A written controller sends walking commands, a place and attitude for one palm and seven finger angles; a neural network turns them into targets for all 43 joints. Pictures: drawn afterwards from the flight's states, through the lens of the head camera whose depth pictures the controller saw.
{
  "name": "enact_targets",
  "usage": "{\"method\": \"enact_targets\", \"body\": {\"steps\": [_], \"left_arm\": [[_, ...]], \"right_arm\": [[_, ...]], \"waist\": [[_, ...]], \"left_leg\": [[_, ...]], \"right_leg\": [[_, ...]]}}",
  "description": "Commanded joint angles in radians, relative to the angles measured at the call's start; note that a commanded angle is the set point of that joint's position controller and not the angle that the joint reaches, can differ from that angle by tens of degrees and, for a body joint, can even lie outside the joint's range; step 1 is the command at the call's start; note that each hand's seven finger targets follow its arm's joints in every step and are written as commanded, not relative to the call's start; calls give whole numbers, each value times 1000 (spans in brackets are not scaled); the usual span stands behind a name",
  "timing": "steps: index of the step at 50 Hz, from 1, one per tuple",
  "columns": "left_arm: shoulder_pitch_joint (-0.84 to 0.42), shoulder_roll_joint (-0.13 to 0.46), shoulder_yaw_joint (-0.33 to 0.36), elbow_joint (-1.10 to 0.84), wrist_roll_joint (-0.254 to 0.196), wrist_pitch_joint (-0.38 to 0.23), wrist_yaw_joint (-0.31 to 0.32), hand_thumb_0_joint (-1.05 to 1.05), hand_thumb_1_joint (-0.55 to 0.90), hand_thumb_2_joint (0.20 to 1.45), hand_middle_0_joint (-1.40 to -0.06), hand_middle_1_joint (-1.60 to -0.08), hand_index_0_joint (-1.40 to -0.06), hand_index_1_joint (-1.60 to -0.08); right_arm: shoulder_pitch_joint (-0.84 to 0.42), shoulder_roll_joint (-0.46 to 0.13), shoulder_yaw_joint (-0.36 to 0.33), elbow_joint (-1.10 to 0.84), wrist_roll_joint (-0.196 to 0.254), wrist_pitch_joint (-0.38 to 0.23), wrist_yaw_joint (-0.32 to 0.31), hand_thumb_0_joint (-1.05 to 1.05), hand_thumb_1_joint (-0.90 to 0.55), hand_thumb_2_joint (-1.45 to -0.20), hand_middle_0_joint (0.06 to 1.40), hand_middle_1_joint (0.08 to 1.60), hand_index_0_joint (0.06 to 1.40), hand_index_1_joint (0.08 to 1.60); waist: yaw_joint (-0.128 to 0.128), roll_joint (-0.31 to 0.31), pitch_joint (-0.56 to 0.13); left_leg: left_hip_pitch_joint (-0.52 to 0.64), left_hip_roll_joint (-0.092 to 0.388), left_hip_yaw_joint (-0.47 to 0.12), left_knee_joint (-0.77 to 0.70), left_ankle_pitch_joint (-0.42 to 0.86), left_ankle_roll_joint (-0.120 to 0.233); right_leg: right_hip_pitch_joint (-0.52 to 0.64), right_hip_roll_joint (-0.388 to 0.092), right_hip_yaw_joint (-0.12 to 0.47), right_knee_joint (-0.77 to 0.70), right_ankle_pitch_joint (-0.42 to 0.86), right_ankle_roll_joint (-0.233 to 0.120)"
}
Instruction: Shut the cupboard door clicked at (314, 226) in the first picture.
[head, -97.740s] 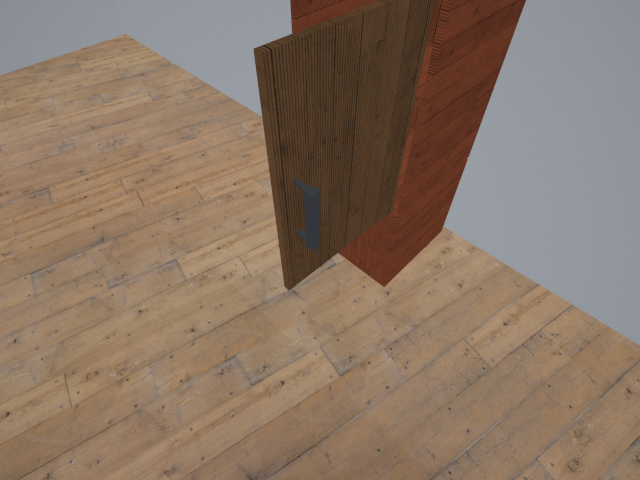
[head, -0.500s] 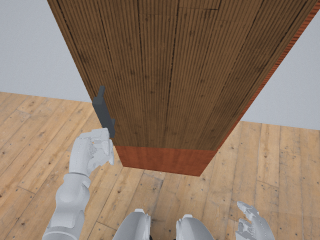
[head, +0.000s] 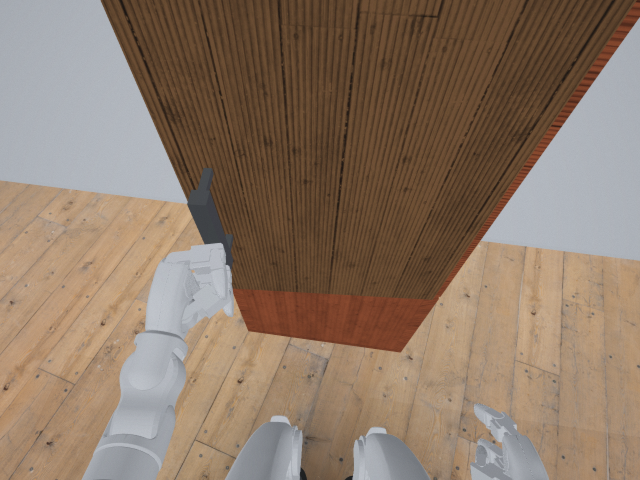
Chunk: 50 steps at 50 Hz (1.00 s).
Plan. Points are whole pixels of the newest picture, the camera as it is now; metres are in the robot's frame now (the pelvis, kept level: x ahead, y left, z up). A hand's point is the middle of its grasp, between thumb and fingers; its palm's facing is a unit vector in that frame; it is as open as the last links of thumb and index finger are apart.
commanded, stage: push the door shut along its arc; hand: left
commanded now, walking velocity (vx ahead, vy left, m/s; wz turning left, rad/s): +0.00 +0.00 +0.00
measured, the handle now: (216, 224) +0.43 +0.17 +0.03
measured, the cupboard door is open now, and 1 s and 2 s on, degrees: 5 0 0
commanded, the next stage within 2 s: pull the fist back off the door in 0.78 s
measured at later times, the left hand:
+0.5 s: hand (237, 259) +0.38 +0.13 +0.03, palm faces -0.17 -0.98 -0.06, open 3.1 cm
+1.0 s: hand (242, 250) +0.39 +0.12 +0.03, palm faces -0.05 -1.00 +0.01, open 3.3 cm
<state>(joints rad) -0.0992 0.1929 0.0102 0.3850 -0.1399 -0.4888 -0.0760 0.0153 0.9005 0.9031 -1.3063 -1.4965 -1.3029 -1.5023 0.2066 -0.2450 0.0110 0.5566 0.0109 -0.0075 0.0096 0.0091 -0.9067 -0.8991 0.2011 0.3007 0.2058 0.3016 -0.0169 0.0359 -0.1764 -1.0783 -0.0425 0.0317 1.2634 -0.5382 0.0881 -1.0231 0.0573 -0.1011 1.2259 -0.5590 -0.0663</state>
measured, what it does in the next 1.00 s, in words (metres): stands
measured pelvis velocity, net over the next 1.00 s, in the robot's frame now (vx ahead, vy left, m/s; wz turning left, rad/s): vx -0.05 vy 0.00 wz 0.03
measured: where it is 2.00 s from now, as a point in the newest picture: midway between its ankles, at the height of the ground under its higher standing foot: outside the picture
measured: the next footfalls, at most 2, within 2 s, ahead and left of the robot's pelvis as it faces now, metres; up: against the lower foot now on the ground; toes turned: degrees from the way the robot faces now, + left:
none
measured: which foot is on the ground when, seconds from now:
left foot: down 0.00-1.00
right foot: down 0.00-1.00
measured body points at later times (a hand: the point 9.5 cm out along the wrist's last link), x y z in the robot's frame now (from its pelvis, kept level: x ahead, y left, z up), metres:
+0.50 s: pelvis -0.01 +0.00 +0.00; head +0.10 +0.00 +0.43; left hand +0.38 +0.18 +0.03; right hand +0.11 -0.27 -0.12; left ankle +0.03 +0.06 -0.63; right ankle +0.02 -0.09 -0.63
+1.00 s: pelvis -0.05 +0.00 -0.02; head +0.06 +0.03 +0.42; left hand +0.39 +0.18 +0.03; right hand +0.06 -0.26 -0.13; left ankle +0.03 +0.06 -0.63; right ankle +0.02 -0.09 -0.63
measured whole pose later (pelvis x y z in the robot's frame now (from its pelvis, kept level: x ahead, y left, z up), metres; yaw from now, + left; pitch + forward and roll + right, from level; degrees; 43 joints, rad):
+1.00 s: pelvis -0.05 +0.00 -0.02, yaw +2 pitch +21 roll -4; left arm -0.70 0.20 0.01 1.00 -0.18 -0.53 -0.06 0.01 0.90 0.90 -1.44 -1.50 -1.41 -1.50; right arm 0.25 -0.28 0.01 0.69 0.01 -0.04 -0.02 0.01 -0.91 -0.90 0.20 0.30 0.21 0.30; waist -0.05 0.03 -0.16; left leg -1.23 -0.07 0.00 1.31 -0.47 0.08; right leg -1.15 0.02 -0.15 1.27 -0.50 -0.06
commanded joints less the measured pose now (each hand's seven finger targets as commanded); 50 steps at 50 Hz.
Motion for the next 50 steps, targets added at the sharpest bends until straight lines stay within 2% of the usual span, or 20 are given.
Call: {"method": "enact_targets", "body": {"steps": [1, 4, 6, 8, 12, 14, 17, 18, 20, 26, 29, 31, 33, 34, 40, 42, 44, 45, 47, 50], "left_arm": [[-302, 83, 34, -116, -18, -49, -47, 0, 900, 900, -1300, -1500, -1300, -1500], [-328, 106, 64, -90, -38, -22, -80, 0, 900, 900, -1300, -1500, -1300, -1500], [-356, 134, 96, -72, -50, -12, -91, 0, 900, 900, -1300, -1500, -1300, -1500], [-397, 163, 116, -73, -51, -19, -96, 0, 900, 900, -1300, -1500, -1300, -1500], [-463, 142, 100, -46, -49, -49, -107, 0, 900, 900, -1300, -1500, -1300, -1500], [-484, 169, 117, -31, -46, -63, -116, 0, 900, 900, -1300, -1500, -1300, -1500], [-575, 158, 91, 6, -46, -72, -138, 0, 900, 900, -1300, -1500, -1300, -1500], [-617, 159, 81, 7, -47, -75, -144, 0, 900, 900, -1300, -1500, -1300, -1500], [-650, 165, 85, 39, -43, -76, -155, 0, 900, 900, -1300, -1500, -1300, -1500], [-841, 113, 17, 138, -42, -58, -186, 0, 900, 900, -1300, -1500, -1300, -1500], [-896, 113, 13, 181, -34, -60, -194, 0, 900, 900, -1300, -1500, -1300, -1500], [-998, 105, -3, 219, -34, -63, -201, 0, 900, 900, -1300, -1500, -1300, -1500], [-1087, 92, -32, 229, -30, -74, -204, 0, 900, 900, -1300, -1500, -1300, -1500], [-1099, 103, -20, 260, -24, -77, -202, 0, 900, 900, -1300, -1500, -1300, -1500], [-1248, 60, -82, 332, -26, -78, -216, 0, 900, 900, -1300, -1500, -1300, -1500], [-1270, 48, -94, 356, -33, -66, -216, 0, 900, 900, -1300, -1500, -1300, -1500], [-1293, 48, -96, 356, -35, -64, -215, 0, 900, 900, -1300, -1500, -1300, -1500], [-1300, 30, 92, 378, -142, -58, -49, 0, 900, 900, -1300, -1500, -1300, -1500], [-1223, -57, 32, 404, -101, -54, 91, 0, 900, 900, -1300, -1500, -1300, -1500], [-1227, -9, 32, 409, -14, -83, 175, 0, 900, 900, -1300, -1500, -1300, -1500]], "right_arm": [[19, -153, -56, -102, 7, -39, -12, 0, -900, -900, 200, 300, 200, 300], [32, -156, -58, -104, 15, -33, -14, 0, -900, -900, 200, 300, 200, 300], [38, -157, -58, -104, 18, -26, -15, 0, -900, -900, 200, 300, 200, 300], [46, -160, -56, -105, 17, -25, -18, 0, -900, -900, 200, 300, 200, 300], [53, -151, -57, -90, 15, -25, -12, 0, -900, -900, 200, 300, 200, 300], [60, -158, -60, -82, 15, -27, -13, 0, -900, -900, 200, 300, 200, 300], [66, -164, -62, -69, 18, -26, -14, 0, -900, -900, 200, 300, 200, 300], [71, -166, -61, -66, 19, -29, -18, 0, -900, -900, 200, 300, 200, 300], [79, -170, -64, -51, 19, -30, -18, 0, -900, -900, 200, 300, 200, 300], [101, -181, -67, -20, 26, -35, -21, 0, -900, -900, 200, 300, 200, 300], [118, -189, -71, -7, 25, -39, -21, 0, -900, -900, 200, 300, 200, 300], [125, -191, -70, 8, 28, -36, -24, 0, -900, -900, 200, 300, 200, 300], [133, -193, -68, 13, 28, -44, -29, 0, -900, -900, 200, 300, 200, 300], [132, -197, -70, 25, 28, -44, -31, 0, -900, -900, 200, 300, 200, 300], [136, -208, -60, 52, 30, -53, -42, 0, -900, -900, 200, 300, 200, 300], [132, -210, -54, 54, 33, -58, -48, 0, -900, -900, 200, 300, 200, 300], [134, -214, -52, 58, 32, -66, -51, 0, -900, -900, 200, 300, 200, 300], [99, -199, -52, 53, 17, -72, -56, 0, -900, -900, 200, 300, 200, 300], [99, -197, -51, 46, 0, -77, -34, 0, -900, -900, 200, 300, 200, 300], [119, -201, -59, 57, -19, -68, -10, 0, -900, -900, 200, 300, 200, 300]], "waist": [[-48, -26, -316], [-29, 7, -365], [-30, -21, -375], [-30, -7, -378], [-47, -12, -372], [-45, 6, -392], [-74, -22, -361], [-83, 1, -362], [-81, 14, -377], [-127, 24, -384], [-130, 44, -425], [-163, 5, -381], [-182, 21, -373], [-173, 31, -379], [-212, 74, -360], [-224, 52, -343], [-223, 81, -361], [-152, 74, -346], [-182, 62, -349], [-182, 29, -388]], "left_leg": [[278, 40, -135, -172, 205, -64], [307, 38, -131, -179, 255, -69], [294, 38, -125, -177, 265, -66], [284, 38, -124, -172, 289, -65], [273, 38, -112, -155, 289, -60], [282, 39, -116, -150, 307, -62], [264, 40, -119, -145, 253, -56], [268, 40, -124, -142, 251, -54], [297, 42, -133, -147, 251, -59], [342, 47, -167, -154, 192, -58], [382, 50, -185, -157, 210, -62], [353, 51, -195, -155, 146, -56], [347, 48, -205, -155, 102, -51], [357, 50, -211, -161, 86, -55], [373, 53, -259, -187, -69, -55], [338, 51, -258, -192, -128, -49], [355, 53, -271, -199, -146, -52], [311, 40, -284, -241, -200, -73], [332, 49, -301, -248, -234, -79], [312, 43, -280, -229, -191, -76]], "right_leg": [[104, -24, 102, -173, 207, 25], [136, -26, 104, -170, 252, 22], [163, -25, 110, -174, 271, 26], [171, -24, 111, -164, 293, 22], [172, -28, 124, -167, 310, 30], [162, -27, 123, -156, 320, 26], [129, -28, 132, -172, 267, 31], [114, -26, 128, -168, 258, 27], [94, -27, 123, -166, 248, 25], [0, -25, 109, -172, 177, 25], [-28, -25, 98, -159, 185, 20], [-61, -26, 98, -165, 151, 25], [-90, -27, 99, -165, 125, 22], [-101, -29, 97, -159, 118, 20], [-197, -33, 90, -145, 59, 18], [-193, -34, 96, -155, 30, 19], [-212, -36, 91, -146, 29, 18], [-208, -38, 79, -127, 12, 17], [-222, -39, 64, -121, 20, 31], [-185, -42, 68, -125, 36, 34]]}}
